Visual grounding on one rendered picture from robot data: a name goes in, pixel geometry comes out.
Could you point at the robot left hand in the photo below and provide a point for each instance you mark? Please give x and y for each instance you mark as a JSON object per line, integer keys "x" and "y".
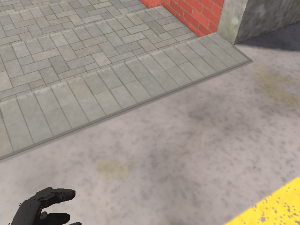
{"x": 29, "y": 212}

